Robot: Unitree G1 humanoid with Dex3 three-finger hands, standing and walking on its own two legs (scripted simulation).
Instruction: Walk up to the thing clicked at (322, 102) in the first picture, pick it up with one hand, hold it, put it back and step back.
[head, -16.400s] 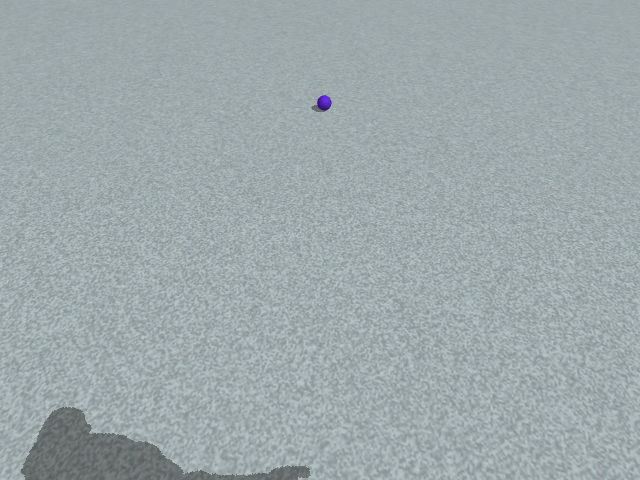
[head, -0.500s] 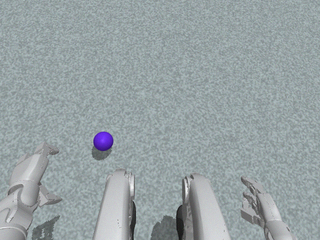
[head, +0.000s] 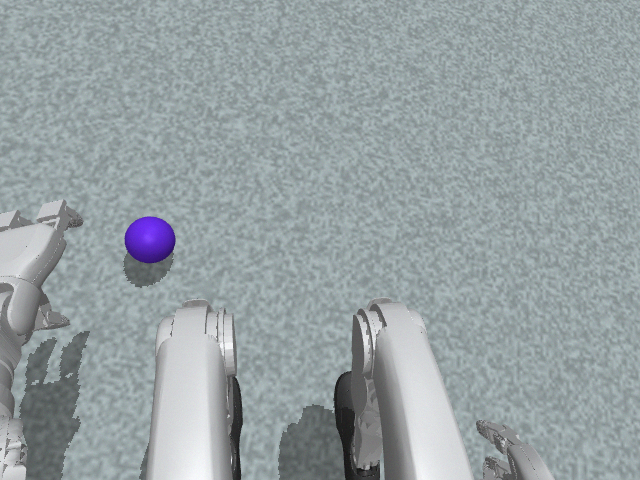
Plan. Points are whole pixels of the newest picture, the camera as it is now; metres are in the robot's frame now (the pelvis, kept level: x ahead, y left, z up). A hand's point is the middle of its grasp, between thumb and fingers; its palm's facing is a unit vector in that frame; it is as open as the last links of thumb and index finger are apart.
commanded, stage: rise first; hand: left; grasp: from above
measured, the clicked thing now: (150, 239) +0.47 +0.29 -0.35
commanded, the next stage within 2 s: approach in 1.08 s
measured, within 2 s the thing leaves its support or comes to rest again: neither
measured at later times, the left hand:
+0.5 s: hand (76, 262) +0.39 +0.34 -0.21, palm faces -0.45 -0.07 -0.89, open 14.2 cm
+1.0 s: hand (90, 255) +0.41 +0.34 -0.23, palm faces -0.44 -0.09 -0.89, open 14.2 cm
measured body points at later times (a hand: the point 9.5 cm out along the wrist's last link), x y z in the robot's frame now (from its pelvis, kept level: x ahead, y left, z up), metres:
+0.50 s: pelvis +0.00 +0.00 -0.05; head +0.23 +0.07 +0.34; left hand +0.41 +0.35 -0.15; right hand +0.11 -0.27 -0.17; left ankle +0.10 +0.13 -0.36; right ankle +0.10 -0.12 -0.36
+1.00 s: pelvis +0.01 +0.00 -0.06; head +0.24 +0.07 +0.32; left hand +0.43 +0.34 -0.18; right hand +0.10 -0.28 -0.18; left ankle +0.10 +0.13 -0.36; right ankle +0.10 -0.12 -0.36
